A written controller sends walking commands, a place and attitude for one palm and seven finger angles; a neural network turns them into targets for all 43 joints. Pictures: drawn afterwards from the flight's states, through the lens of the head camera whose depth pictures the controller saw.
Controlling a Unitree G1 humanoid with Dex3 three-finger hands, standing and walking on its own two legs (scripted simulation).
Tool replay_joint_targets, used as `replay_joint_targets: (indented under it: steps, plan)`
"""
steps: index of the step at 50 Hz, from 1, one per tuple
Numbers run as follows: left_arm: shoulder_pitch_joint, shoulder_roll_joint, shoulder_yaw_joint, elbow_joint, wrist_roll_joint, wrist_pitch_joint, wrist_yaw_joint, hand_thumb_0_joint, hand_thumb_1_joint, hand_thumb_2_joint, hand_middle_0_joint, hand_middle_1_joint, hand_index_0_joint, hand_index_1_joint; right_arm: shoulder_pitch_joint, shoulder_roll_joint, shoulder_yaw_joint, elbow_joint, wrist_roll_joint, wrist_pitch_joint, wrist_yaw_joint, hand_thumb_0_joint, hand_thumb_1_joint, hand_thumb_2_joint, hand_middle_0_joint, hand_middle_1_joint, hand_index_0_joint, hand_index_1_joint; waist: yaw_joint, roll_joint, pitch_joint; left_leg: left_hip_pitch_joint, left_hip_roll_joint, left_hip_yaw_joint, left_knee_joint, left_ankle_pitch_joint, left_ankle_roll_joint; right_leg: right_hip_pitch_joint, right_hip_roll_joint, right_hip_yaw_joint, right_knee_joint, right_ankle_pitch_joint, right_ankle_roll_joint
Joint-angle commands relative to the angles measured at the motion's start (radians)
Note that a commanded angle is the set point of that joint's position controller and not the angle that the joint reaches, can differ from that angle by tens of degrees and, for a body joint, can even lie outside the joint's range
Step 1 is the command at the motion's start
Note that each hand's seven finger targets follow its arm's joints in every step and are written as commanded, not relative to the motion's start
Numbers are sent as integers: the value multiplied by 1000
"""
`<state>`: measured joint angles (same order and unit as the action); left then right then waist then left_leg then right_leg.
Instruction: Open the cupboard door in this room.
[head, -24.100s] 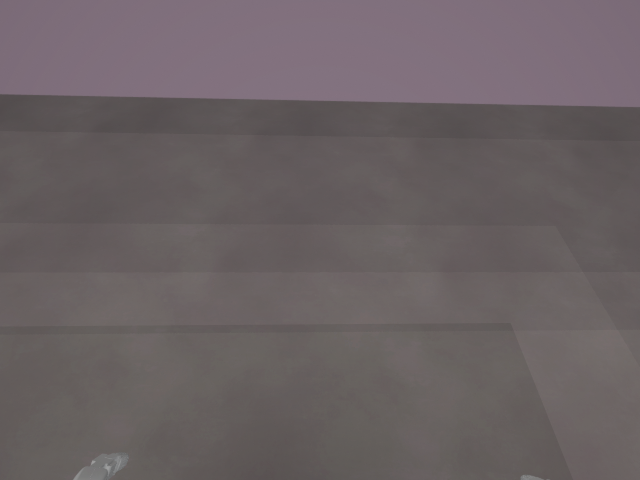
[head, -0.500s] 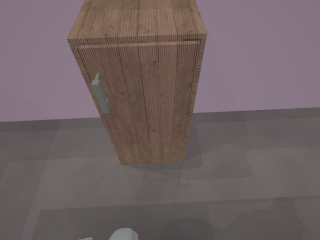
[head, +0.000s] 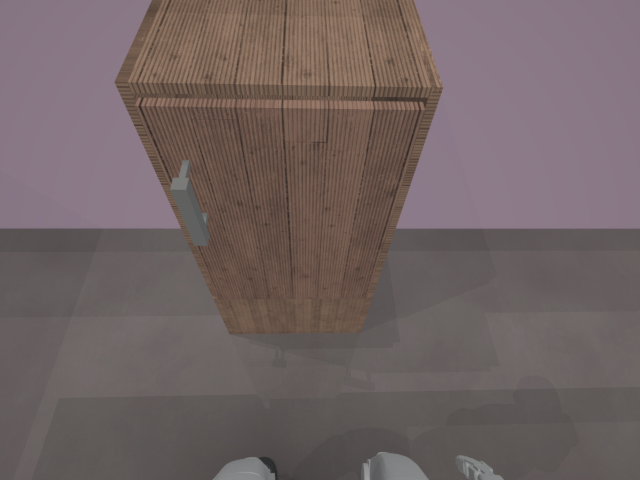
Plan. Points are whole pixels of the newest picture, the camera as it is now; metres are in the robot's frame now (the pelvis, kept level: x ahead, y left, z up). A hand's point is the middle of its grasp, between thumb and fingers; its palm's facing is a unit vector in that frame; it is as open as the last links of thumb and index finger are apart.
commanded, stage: come to a stop and stand still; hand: left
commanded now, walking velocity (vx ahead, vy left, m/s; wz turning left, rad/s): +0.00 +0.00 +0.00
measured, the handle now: (193, 204) +0.50 +0.25 -0.04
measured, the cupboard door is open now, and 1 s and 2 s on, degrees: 0 0 0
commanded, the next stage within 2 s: look again from close up in 1.18 s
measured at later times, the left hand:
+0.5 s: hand out of the picture -0.02 +0.12 -0.14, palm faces +0.11 -0.95 -0.28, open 7.3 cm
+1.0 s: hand out of the picture -0.03 +0.17 -0.17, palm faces +0.08 -0.98 -0.20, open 7.4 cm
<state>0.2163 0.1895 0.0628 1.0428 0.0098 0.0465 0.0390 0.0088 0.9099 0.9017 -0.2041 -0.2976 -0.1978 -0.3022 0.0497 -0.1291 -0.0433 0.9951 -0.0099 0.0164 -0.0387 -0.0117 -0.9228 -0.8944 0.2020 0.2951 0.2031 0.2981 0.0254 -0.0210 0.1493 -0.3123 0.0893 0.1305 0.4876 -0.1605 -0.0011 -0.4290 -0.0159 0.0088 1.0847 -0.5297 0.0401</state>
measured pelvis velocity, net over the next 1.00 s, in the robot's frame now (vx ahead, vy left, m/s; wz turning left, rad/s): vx -0.03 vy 0.00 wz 0.04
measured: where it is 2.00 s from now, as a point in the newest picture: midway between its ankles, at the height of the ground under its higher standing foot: outside the picture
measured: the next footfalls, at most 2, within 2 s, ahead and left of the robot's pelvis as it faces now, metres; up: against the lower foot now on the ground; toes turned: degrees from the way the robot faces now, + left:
right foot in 0.16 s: +0.00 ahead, -0.13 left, +0.00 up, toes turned +0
left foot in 0.70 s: -0.03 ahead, +0.10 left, +0.00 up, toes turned +5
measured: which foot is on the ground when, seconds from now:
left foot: down 0.00-0.16, up 0.18-0.68, down 0.70-1.00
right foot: up 0.00-0.14, down 0.16-1.00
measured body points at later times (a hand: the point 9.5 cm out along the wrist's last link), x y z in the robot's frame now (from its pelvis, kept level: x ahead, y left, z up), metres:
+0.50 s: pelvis -0.03 -0.07 +0.01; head +0.00 -0.11 +0.46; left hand -0.03 +0.17 -0.12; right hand -0.01 -0.33 -0.16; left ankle -0.09 +0.10 -0.66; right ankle -0.02 -0.17 -0.74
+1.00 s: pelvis -0.03 +0.00 +0.00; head -0.02 -0.01 +0.45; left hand -0.04 +0.22 -0.16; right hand +0.03 -0.23 -0.15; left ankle -0.07 +0.10 -0.74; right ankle -0.04 -0.13 -0.74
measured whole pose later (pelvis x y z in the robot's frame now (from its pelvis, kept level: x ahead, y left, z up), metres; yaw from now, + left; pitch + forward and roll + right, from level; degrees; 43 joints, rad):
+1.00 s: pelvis -0.03 +0.00 +0.00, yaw +2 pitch -1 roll +1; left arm 0.25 0.15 0.01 1.12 0.01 0.00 0.03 0.01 0.91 0.90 -0.20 -0.30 -0.20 -0.30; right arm 0.19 -0.17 -0.02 1.08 0.00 -0.01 -0.03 0.00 -0.94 -0.89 0.20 0.29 0.20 0.30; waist 0.02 0.00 0.04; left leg -0.14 -0.01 0.06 0.44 -0.30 0.02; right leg -0.20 -0.06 -0.05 0.49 -0.26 0.02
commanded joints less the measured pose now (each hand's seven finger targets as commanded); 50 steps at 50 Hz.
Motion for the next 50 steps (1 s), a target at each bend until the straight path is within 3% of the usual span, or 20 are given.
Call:
replay_joint_targets:
  steps: [1, 4, 6, 7, 8, 9, 11, 14, 20, 29, 32, 34, 35, 36, 37, 39, 45, 47, 49, 50]
  plan:
    - [104, 47, 21, -63, 0, 1, -7, 0, 900, 900, -200, -300, -200, -300, 64, -213, -64, -40, -17, 1, -4, 0, -900, -900, 200, 300, 200, 300, -14, 186, -269, 157, 245, -152, -81, 524, 172, 26, -28, 4, -49, 30, 5]
    - [136, 38, 9, -60, 2, -11, -13, 0, 900, 900, -200, -300, -200, -300, 20, -222, -70, -51, -20, 9, 11, 0, -900, -900, 200, 300, 200, 300, 3, 261, -245, 47, 210, -160, -84, 207, 136, 163, -35, -64, -315, 99, -5]
    - [227, 71, 9, -27, 10, -27, -13, 0, 900, 900, -200, -300, -200, -300, 18, -188, -62, -52, -10, 17, 20, 0, -900, -900, 200, 300, 200, 300, 49, 147, -244, -78, 119, -131, 14, -128, 65, 326, -45, -67, -591, 263, 0]
    - [201, 143, 11, -36, 27, -42, -9, 0, 900, 900, -200, -300, -200, -300, 59, -115, -49, -52, 0, 24, 28, 0, -900, -900, 200, 300, 200, 300, 37, -114, -190, -154, -8, -65, 188, -329, -10, 273, -189, 124, -772, 182, -34]
    - [116, 221, 11, -80, 28, -44, -9, 0, 900, 900, -200, -300, -200, -300, 33, -86, -41, -86, 2, 32, 36, 0, -900, -900, 200, 300, 200, 300, 29, -296, -104, -198, -64, -96, 335, -431, -34, 104, -371, 385, -897, 90, -111]
    - [56, 239, 9, -110, 23, -39, -8, 0, 900, 900, -200, -300, -200, -300, 22, -132, -47, -90, -2, 43, 41, 0, -900, -900, 200, 300, 200, 300, 25, -203, -63, -138, -35, -174, 411, -379, -22, -40, -406, 397, -958, -93, -162]
    - [-8, 245, 28, -121, 25, -44, -2, 0, 900, 900, -200, -300, -200, -300, 48, -149, -48, -63, -12, 51, 46, 0, -900, -900, 200, 300, 200, 300, 3, -198, -16, -185, -40, -195, 507, -265, -14, -41, -369, 419, -971, -136, -139]
    - [-9, 185, 14, -119, 13, -56, -6, 0, 900, 900, -200, -300, -200, -300, 161, -173, -49, -14, -18, 36, 55, 0, -900, -900, 200, 300, 200, 300, -21, -150, -47, -199, -53, -171, 565, -123, -29, 103, -281, 225, -880, 139, -110]
    - [158, 165, 17, -64, 11, -69, 2, 0, 900, 900, -200, -300, -200, -300, 150, -169, -37, -28, -15, 25, 50, 0, -900, -900, 200, 300, 200, 300, 48, -129, -155, -264, -61, -163, 508, -155, -60, 410, -317, 198, -813, 451, -157]
    - [134, 187, 20, -38, 26, -56, 0, 0, 900, 900, -200, -300, -200, -300, 152, -131, -14, -24, 4, 15, 41, 0, -900, -900, 200, 300, 200, 300, 42, -206, -166, -49, -76, -106, 205, -260, -39, 321, -302, 161, -794, 545, -190]
    - [69, 183, 17, -29, 17, -48, -2, 0, 900, 900, -200, -300, -200, -300, 242, -116, -7, 15, 4, 2, 34, 0, -900, -900, 200, 300, 200, 300, -16, -196, -171, 148, -94, -62, -23, -93, -31, 204, -238, 93, -747, 437, -130]
    - [58, 127, 1, -30, 4, -38, -3, 0, 900, 900, -200, -300, -200, -300, 281, -160, -10, 36, 3, -17, 28, 0, -900, -900, 200, 300, 200, 300, -37, -22, -180, 291, -7, -136, -149, -28, -14, 71, -150, 29, -630, 272, -72]
    - [87, 77, -9, -34, 3, -33, -7, 0, 900, 900, -200, -300, -200, -300, 268, -224, -24, 21, -3, -21, 25, 0, -900, -900, 200, 300, 200, 300, -28, 184, -169, 264, 150, -333, -212, -43, 36, 3, -72, -38, -519, 143, -34]
    - [84, 48, -17, -33, 4, -30, -6, 0, 900, 900, -200, -300, -200, -300, 228, -255, -27, 7, -6, -15, 22, 0, -900, -900, 200, 300, 200, 300, -24, 251, -120, 128, 236, -400, -300, -119, 108, 34, -50, -75, -435, 34, -16]
    - [76, 43, -17, -29, 10, -34, -9, 0, 900, 900, -200, -300, -200, -300, 185, -240, -18, -2, -12, -13, 20, 0, -900, -900, 200, 300, 200, 300, -9, 188, -61, 15, 219, -366, -322, -204, 130, 75, -50, -52, -388, 56, -24]
    - [67, 48, -24, 8, 16, -25, -13, 0, 900, 900, -200, -300, -200, -300, 141, -181, -3, 15, -8, -22, 10, 0, -900, -900, 200, 300, 200, 300, 0, 267, -34, 36, 138, -298, -328, -84, 117, 81, -70, -44, -345, 106, -19]
    - [114, 47, -39, 49, 4, -53, -11, 0, 900, 900, -200, -300, -200, -300, 196, -155, -1, 55, 2, -36, -3, 0, -900, -900, 200, 300, 200, 300, 3, 112, -127, 221, 82, -199, -125, 398, 94, 185, -63, -44, -646, 294, -7]
    - [130, 73, -41, 63, 6, -63, -4, 0, 900, 900, -200, -300, -200, -300, 210, -132, 3, 61, 10, -40, -2, 0, -900, -900, 200, 300, 200, 300, -10, 21, -151, 183, 28, -162, -76, 291, 38, 279, -116, 22, -706, 575, -33]
    - [99, 87, -45, 63, 2, -63, -2, 0, 900, 900, -200, -300, -200, -300, 217, -124, 4, 70, 11, -40, 3, 0, -900, -900, 200, 300, 200, 300, -24, 15, -141, 171, 13, -162, -117, 158, 19, 279, -139, 21, -689, 575, -49]
    - [83, 79, -42, 62, 4, -64, -2, 0, 900, 900, -200, -300, -200, -300, 221, -120, 3, 76, 7, -34, 3, 0, -900, -900, 200, 300, 200, 300, -24, -79, -124, 166, 15, -164, -110, 140, 15, 265, -122, 19, -687, 565, -52]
